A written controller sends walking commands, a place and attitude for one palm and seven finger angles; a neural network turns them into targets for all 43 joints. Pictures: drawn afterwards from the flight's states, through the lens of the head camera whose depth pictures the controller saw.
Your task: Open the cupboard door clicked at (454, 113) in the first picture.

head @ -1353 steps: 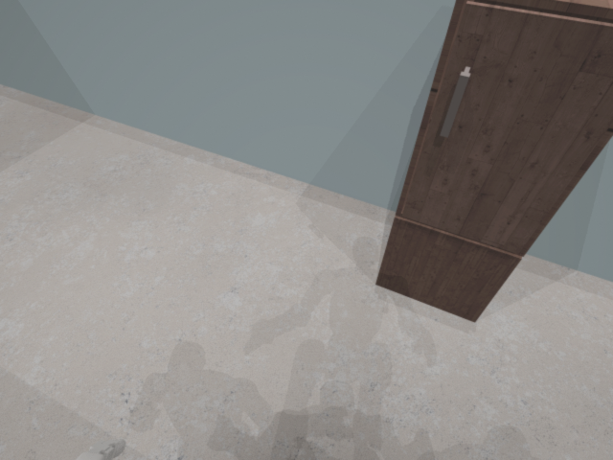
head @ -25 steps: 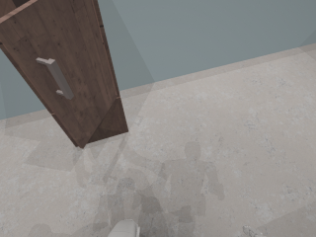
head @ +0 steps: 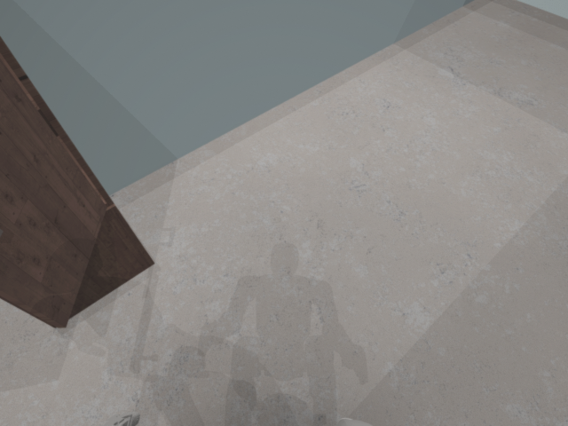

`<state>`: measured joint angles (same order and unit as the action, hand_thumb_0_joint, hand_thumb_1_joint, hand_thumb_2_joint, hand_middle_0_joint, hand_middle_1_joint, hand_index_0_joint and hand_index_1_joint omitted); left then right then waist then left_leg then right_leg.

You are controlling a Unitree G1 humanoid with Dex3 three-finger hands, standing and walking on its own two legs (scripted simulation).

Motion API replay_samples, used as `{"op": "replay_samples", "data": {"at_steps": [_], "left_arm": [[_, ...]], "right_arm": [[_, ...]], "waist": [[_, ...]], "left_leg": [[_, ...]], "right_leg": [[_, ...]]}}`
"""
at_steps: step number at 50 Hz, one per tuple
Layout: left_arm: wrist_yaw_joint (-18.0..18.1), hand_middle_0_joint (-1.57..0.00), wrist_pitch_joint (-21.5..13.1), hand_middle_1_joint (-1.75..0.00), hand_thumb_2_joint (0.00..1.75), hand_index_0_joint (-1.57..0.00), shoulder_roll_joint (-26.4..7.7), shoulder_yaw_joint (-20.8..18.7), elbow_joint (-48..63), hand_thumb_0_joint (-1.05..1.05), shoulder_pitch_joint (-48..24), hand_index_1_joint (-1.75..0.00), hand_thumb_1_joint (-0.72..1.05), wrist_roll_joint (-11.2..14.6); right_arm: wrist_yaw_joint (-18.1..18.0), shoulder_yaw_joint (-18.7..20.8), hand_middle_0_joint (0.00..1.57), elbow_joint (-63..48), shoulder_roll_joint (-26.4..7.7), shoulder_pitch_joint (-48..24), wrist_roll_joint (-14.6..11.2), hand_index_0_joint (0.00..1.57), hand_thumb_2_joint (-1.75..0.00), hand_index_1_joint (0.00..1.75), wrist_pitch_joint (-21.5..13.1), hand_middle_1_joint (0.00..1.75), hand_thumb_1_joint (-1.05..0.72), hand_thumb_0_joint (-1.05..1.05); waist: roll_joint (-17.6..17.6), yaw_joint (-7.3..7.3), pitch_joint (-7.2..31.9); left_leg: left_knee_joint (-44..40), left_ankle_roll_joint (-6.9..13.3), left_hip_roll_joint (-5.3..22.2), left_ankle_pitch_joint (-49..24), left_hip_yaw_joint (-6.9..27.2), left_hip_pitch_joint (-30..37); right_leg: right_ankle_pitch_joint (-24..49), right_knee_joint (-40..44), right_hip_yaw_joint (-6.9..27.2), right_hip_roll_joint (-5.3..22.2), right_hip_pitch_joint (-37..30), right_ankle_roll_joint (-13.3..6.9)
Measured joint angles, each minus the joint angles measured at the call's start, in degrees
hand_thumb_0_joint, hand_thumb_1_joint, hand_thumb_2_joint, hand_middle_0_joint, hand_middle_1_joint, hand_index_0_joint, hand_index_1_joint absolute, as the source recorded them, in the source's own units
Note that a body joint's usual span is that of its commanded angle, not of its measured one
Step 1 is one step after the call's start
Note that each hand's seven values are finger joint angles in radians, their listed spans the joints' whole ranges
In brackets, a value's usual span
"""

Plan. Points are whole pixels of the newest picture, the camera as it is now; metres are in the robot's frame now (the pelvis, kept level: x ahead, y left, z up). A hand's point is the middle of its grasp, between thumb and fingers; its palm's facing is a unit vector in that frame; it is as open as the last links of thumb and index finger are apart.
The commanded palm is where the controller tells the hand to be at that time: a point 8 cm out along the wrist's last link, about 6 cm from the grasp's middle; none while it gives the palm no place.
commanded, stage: walk to a spot facing it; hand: left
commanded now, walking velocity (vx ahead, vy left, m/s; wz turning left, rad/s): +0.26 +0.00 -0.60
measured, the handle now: out of the picture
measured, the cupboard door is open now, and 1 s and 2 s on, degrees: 51 51 51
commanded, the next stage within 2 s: turn to face it in 1.60 s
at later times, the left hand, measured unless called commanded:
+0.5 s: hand out of the picture +0.13 +0.17 -0.17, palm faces -0.15 -0.98 -0.16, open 7.4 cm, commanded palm none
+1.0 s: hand (310, 221) +0.53 -0.03 -0.16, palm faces -0.59 -0.79 -0.17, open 7.4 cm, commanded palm none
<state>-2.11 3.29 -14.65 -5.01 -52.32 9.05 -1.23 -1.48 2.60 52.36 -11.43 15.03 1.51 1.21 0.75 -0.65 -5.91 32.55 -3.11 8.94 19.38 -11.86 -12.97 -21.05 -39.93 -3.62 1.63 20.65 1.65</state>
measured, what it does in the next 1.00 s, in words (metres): walks ahead, turning right: right foot, then left foot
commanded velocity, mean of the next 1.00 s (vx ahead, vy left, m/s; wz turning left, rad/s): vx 0.33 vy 0.00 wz -0.51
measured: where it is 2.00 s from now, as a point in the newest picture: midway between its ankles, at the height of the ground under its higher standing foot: (404, 281)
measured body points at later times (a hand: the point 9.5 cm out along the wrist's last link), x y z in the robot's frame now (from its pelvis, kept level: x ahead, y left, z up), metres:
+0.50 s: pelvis +0.10 -0.01 +0.01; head +0.14 +0.00 +0.45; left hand +0.14 +0.22 -0.15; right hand +0.17 -0.28 -0.12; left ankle +0.18 +0.10 -0.72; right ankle +0.01 -0.11 -0.73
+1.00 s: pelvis +0.30 -0.09 -0.01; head +0.35 -0.12 +0.43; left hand +0.56 +0.01 -0.15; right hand +0.06 -0.18 -0.14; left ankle +0.19 +0.10 -0.73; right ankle +0.35 -0.19 -0.72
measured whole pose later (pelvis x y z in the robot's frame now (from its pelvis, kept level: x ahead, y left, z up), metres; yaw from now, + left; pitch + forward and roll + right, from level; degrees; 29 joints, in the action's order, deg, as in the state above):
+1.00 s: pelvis +0.30 -0.09 -0.01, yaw -32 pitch +2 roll +0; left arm -2.7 -0.3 -10.9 -3.3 -52.2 1.5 -1.4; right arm -1.6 0.4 63.4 -7.9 32.0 1.6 -2.2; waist -0.1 -4.0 -6.1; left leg 25.2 -3.2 5.3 27.6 -17.3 4.8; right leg -12.7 -39.7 -8.7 -0.6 29.4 -5.7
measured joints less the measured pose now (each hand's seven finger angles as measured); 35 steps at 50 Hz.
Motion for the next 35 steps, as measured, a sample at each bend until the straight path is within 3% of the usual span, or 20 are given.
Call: {"op": "replay_samples", "data": {"at_steps": [2,4,8,15,24,26,27,29,32,35], "left_arm": [[0.3,-0.20,-1.1,-0.30,0.90,-0.20,0.5,0.3,0.2,0.01,-0.4,-0.30,0.91,-0.2],[1.0,-0.20,-1.9,-0.30,0.90,-0.20,1.5,1.0,0.3,0.01,-1.0,-0.30,0.91,0.1],[2.1,-0.20,-2.6,-0.30,0.90,-0.20,2.8,1.3,0.6,0.01,0.2,-0.30,0.91,0.4],[1.4,-0.20,-3.8,-0.30,0.90,-0.20,4.5,1.8,-1.7,0.01,5.2,-0.30,0.91,0.1],[0.9,-0.20,-4.1,-0.30,0.90,-0.21,4.4,1.2,-4.2,0.01,10.7,-0.30,0.91,-0.3],[0.9,-0.20,-3.8,-0.30,0.90,-0.21,4.0,0.8,-4.7,0.01,12.0,-0.30,0.90,-0.1],[0.8,-0.20,-3.5,-0.30,0.90,-0.21,3.9,0.6,-5.1,0.01,12.3,-0.30,0.90,0.2],[0.6,-0.20,-2.8,-0.30,0.90,-0.20,3.0,0.2,-6.2,0.01,11.4,-0.30,0.91,0.2],[0.0,-0.20,-2.7,-0.30,0.90,-0.20,1.3,-0.6,-6.3,0.01,9.3,-0.30,0.91,-0.7],[-0.3,-0.20,-2.9,-0.30,0.90,-0.20,0.3,-1.0,-4.5,0.01,6.2,-0.30,0.91,-0.8]], "right_arm": [[0.3,0.6,0.20,0.5,-1.2,0.6,-0.5,0.20,-0.90,0.30,0.6,0.30,-0.91,0.01],[0.3,1.1,0.20,1.3,-2.4,-0.1,-0.7,0.20,-0.90,0.30,2.1,0.30,-0.91,0.01],[1.0,1.5,0.20,2.0,-2.9,-1.2,-0.5,0.19,-0.90,0.30,2.8,0.30,-0.91,0.01],[2.1,2.0,0.20,0.5,-2.2,-3.3,-0.2,0.19,-0.90,0.30,1.3,0.30,-0.91,0.01],[2.3,1.4,0.20,-1.8,-0.3,-6.6,-0.7,0.19,-0.90,0.30,-1.1,0.30,-0.91,0.01],[2.0,0.7,0.20,-2.8,-0.2,-6.6,-0.7,0.19,-0.90,0.30,-2.6,0.30,-0.91,0.01],[1.7,0.4,0.20,-3.2,-0.2,-6.6,-0.4,0.20,-0.90,0.30,-3.6,0.30,-0.91,0.01],[1.2,-0.3,0.20,-3.5,0.6,-6.3,0.1,0.20,-0.90,0.30,-4.5,0.30,-0.91,0.01],[0.8,-1.1,0.20,-3.1,2.1,-3.0,0.4,0.20,-0.90,0.30,-5.0,0.30,-0.91,0.01],[0.0,-1.6,0.20,-0.6,3.0,0.9,0.1,0.20,-0.90,0.30,-5.4,0.30,-0.91,0.01]], "waist": [[1.1,-0.12,0.0],[2.2,-0.55,-0.6],[1.3,-0.18,-0.4],[-0.1,0.45,2.3],[-2.2,3.52,3.4],[-2.4,3.61,3.9],[-2.2,3.26,4.1],[-3.0,2.91,3.4],[-3.7,2.06,3.5],[-3.6,1.86,3.0]], "left_leg": [[6.4,-0.8,1.1,3.9,0.0,-2.1],[18.0,-0.6,-0.5,10.5,4.6,-6.5],[30.5,-1.0,-3.2,6.1,8.3,-13.3],[25.6,-1.7,-3.7,-1.2,10.5,-16.5],[8.5,-0.6,-6.7,-0.6,11.0,-12.4],[0.3,-0.1,-7.2,-1.6,10.7,-8.1],[-0.5,0.9,-7.0,-4.8,10.4,-7.8],[2.3,3.5,-6.8,-3.6,8.2,-6.9],[-1.3,4.4,-6.2,-1.8,5.8,-2.4],[-6.5,3.9,-5.7,-2.4,3.7,2.4]], "right_leg": [[3.6,4.6,-0.2,-0.8,-2.0,-2.6],[2.5,3.2,0.4,-1.7,-1.6,-4.1],[4.7,8.4,2.6,-2.8,-4.5,-4.6],[7.1,15.9,6.5,-5.1,-9.7,-5.4],[3.2,16.4,11.7,-5.8,-13.7,-4.1],[0.0,12.7,13.1,-6.1,-13.0,-3.4],[-2.7,7.1,12.6,-6.4,-11.0,-3.6],[-6.2,-8.8,10.1,-5.5,-5.1,-3.8],[-0.9,-25.4,5.5,-3.1,3.9,-3.4],[5.1,-31.3,3.5,-0.9,11.0,-2.6]]}}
